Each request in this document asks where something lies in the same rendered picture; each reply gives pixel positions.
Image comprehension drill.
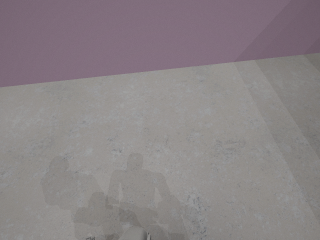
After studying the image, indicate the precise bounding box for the left robot thigh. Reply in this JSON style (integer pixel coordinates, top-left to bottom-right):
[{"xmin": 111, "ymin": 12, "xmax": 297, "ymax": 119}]
[{"xmin": 118, "ymin": 227, "xmax": 151, "ymax": 240}]

